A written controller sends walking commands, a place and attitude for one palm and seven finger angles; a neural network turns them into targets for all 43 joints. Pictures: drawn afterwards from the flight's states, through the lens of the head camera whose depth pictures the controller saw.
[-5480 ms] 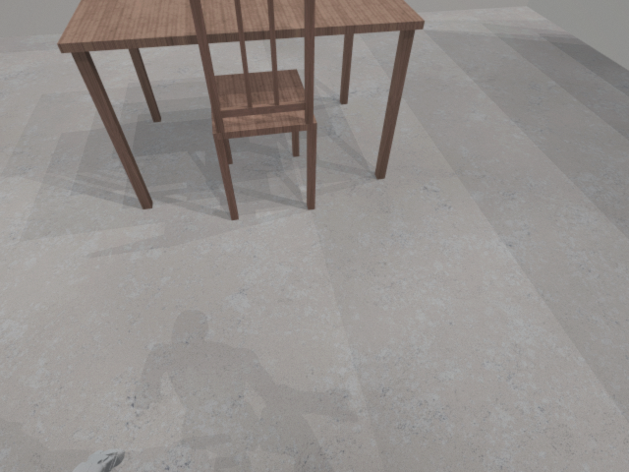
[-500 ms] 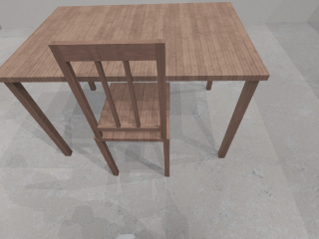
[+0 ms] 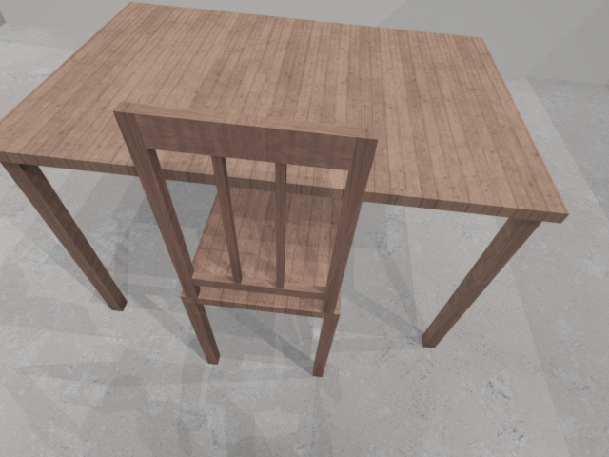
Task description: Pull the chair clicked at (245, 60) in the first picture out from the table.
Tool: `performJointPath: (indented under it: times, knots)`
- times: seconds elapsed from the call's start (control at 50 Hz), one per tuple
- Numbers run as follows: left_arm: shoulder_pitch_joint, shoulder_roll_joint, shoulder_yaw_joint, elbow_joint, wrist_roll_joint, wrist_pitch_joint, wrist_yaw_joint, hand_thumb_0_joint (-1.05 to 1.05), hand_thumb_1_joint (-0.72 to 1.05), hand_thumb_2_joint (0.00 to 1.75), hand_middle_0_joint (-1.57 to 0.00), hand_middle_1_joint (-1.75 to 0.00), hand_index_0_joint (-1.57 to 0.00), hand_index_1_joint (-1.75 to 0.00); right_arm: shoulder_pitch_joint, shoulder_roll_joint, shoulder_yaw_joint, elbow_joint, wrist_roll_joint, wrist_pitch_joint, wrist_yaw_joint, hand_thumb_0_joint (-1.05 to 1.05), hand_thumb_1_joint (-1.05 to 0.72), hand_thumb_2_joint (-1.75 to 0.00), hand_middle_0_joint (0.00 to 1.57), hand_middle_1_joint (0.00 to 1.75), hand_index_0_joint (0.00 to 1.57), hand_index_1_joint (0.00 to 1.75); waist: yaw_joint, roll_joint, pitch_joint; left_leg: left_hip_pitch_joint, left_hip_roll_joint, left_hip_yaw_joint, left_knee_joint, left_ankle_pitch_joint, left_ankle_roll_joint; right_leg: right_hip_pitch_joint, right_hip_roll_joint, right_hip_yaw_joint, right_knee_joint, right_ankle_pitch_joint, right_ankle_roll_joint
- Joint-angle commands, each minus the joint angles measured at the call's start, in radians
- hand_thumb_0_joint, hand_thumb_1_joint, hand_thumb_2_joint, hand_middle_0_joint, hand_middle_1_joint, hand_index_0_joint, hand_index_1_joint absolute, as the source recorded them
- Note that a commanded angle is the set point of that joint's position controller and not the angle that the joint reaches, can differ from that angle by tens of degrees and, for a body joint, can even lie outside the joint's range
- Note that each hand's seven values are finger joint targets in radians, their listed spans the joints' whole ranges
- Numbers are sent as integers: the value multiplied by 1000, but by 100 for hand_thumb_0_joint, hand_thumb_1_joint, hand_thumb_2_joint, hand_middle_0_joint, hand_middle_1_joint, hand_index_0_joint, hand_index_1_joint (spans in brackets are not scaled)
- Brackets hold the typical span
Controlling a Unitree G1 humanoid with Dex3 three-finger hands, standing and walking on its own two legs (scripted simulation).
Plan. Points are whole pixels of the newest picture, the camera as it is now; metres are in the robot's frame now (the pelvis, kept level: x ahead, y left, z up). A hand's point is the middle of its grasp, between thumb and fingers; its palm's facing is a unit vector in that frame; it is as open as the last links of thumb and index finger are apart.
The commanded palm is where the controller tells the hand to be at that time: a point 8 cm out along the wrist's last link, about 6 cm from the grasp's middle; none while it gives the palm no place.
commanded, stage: come to a stop and stand still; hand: left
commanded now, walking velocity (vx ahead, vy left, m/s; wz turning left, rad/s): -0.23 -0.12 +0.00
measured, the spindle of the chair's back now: (229, 228) +0.48 +0.19 -0.05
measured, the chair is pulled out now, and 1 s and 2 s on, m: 0.00 0.00 0.00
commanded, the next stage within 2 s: look again from close up in 1.46 s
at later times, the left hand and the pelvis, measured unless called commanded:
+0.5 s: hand out of the picture +0.07 +0.15 -0.17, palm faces +0.04 -0.97 -0.23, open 7.4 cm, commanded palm none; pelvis +0.01 -0.03 +0.00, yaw +0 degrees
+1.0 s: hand out of the picture +0.04 +0.19 -0.17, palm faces +0.00 -0.98 -0.22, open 7.4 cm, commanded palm none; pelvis +0.02 +0.01 +0.00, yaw +0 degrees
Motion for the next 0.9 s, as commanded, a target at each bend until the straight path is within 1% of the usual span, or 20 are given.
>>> performJointPath:
  times: [0.0,0.08,0.1,0.14,0.2,0.22,0.24,0.26,0.34,0.42,0.5,0.54,0.56,0.58,0.6,0.64,0.68,0.7,0.78,0.88]
  knots:
    - [76,52,-4,-19,-3,13,14,0,90,90,-20,-30,-20,-30,47,-145,-15,-1,3,18,-12,0,-90,-90,20,30,20,30,-15,113,-88,101,287,-182,-155,735,119,3,-40,29,-74,81,25]
    - [61,77,7,-48,9,36,15,0,90,90,-20,-30,-20,-30,46,-165,-36,-2,4,36,-12,0,-90,-90,20,30,20,30,-20,182,-86,76,271,-170,-152,585,102,13,-33,16,-132,155,24]
    - [68,84,8,-52,9,35,15,0,90,90,-20,-30,-20,-30,37,-166,-37,-4,4,39,-10,0,-90,-90,20,30,20,30,-11,175,-75,51,269,-170,-141,539,98,32,-34,20,-163,173,19]
    - [74,94,12,-62,14,30,15,0,90,90,-20,-30,-20,-30,30,-166,-43,-12,4,46,-6,0,-90,-90,20,30,20,30,-4,149,-68,27,223,-153,-92,422,55,58,-36,43,-274,316,11]
    - [4,155,12,-91,15,12,17,0,90,90,-20,-30,-20,-30,54,-108,-37,-21,11,58,10,0,-90,-90,20,30,20,30,-40,35,-70,25,92,-90,-21,123,-36,40,-140,177,-380,566,-44]
    - [-18,170,14,-95,12,4,17,0,90,90,-20,-30,-20,-30,63,-97,-37,-18,9,65,13,0,-90,-90,20,30,20,30,-50,-71,-85,47,65,-66,12,47,-54,20,-180,225,-414,593,-72]
    - [-38,181,14,-99,8,0,18,0,90,90,-20,-30,-20,-30,76,-97,-35,-11,9,69,16,0,-90,-90,20,30,20,30,-54,-107,-85,56,48,-61,25,-8,-64,14,-214,244,-443,623,-98]
    - [-55,188,15,-103,5,-1,19,0,90,90,-20,-30,-20,-30,88,-96,-35,-3,7,71,18,0,-90,-90,20,30,20,30,-55,-103,-89,63,46,-63,27,-33,-69,16,-228,245,-458,619,-113]
    - [-100,193,24,-119,2,8,22,0,90,90,-20,-30,-20,-30,111,-111,-31,9,1,76,19,0,-90,-90,20,30,20,30,-46,-65,-46,61,60,-79,4,-3,-71,-4,-220,224,-480,468,-110]
    - [-127,191,33,-131,3,19,20,0,90,90,-20,-30,-20,-30,135,-118,-28,13,-4,74,22,0,-90,-90,20,30,20,30,-40,-13,-13,59,74,-97,-38,31,-65,-41,-186,187,-481,277,-83]
    - [-131,157,28,-136,3,22,17,0,90,90,-20,-30,-20,-30,152,-119,-21,14,-5,58,21,0,-90,-90,20,30,20,30,-29,47,-8,26,112,-148,-129,54,-40,-12,-107,117,-433,203,-43]
    - [-113,140,23,-125,3,20,16,0,90,90,-20,-30,-20,-30,147,-127,-17,14,-5,48,20,0,-90,-90,20,30,20,30,-21,90,-28,6,125,-170,-161,52,-30,31,-82,97,-409,237,-28]
    - [22,149,2,-100,5,-11,52,0,90,90,-20,-30,-20,-30,50,-166,-21,-69,9,27,27,0,-90,-90,20,30,20,30,14,26,-29,-34,128,-89,90,89,-56,59,-148,146,-400,607,-28]
    - [-66,208,9,-155,6,-27,43,0,90,90,-20,-30,-20,-30,157,-106,-16,-84,3,38,36,0,-90,-90,20,30,20,30,-64,2,-127,-42,63,-80,80,-111,-60,75,-228,231,-424,428,-81]
    - [-103,231,15,-191,7,-34,35,0,90,90,-20,-30,-20,-30,183,-110,-13,-83,-9,49,40,0,-90,-90,20,30,20,30,-69,17,-155,-21,51,-67,82,-117,-59,76,-234,222,-418,346,-116]
    - [-126,200,8,-209,4,-23,26,0,90,90,-20,-30,-20,-30,207,-108,-12,-82,-7,40,40,0,-90,-90,20,30,20,30,-85,53,-86,20,55,-92,23,-47,-46,-42,-163,158,-390,199,-93]
    - [-107,165,1,-212,4,-9,21,0,90,90,-20,-30,-20,-30,206,-129,-11,-87,-9,32,37,0,-90,-90,20,30,20,30,-67,125,-7,-52,103,-162,-63,-39,-17,-54,-76,97,-345,122,-54]
    - [-90,155,1,-212,7,-5,18,0,90,90,-20,-30,-20,-30,194,-132,-10,-96,-9,29,35,0,-90,-90,20,30,20,30,-53,116,11,-96,121,-183,-96,-44,-2,-18,-51,68,-328,150,-42]
    - [-46,127,-9,-193,5,-2,15,0,90,90,-20,-30,-20,-30,177,-155,-8,-95,-5,23,32,0,-90,-90,20,30,20,30,-43,74,6,-98,122,-192,-147,-108,4,19,-44,59,-321,198,-30]
    - [-18,122,-14,-174,5,-5,13,0,90,90,-20,-30,-20,-30,172,-156,-6,-65,-3,16,29,0,-90,-90,20,30,20,30,-41,62,-14,-43,119,-185,-162,-62,6,26,-54,61,-333,254,-19]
